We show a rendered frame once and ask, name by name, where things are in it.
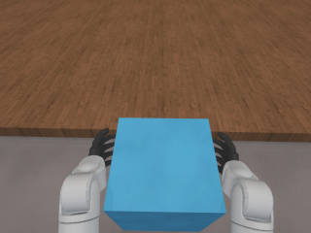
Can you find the robot left hand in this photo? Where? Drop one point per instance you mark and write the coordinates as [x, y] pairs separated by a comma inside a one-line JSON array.
[[98, 147]]

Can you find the carton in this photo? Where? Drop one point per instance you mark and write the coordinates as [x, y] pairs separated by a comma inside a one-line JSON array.
[[164, 175]]

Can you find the left robot forearm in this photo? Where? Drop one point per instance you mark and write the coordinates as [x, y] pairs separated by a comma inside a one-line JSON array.
[[79, 198]]

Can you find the robot right hand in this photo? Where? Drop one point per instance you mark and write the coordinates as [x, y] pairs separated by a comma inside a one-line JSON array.
[[227, 153]]

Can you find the right robot forearm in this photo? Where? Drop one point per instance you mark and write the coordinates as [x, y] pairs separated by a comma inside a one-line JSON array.
[[251, 200]]

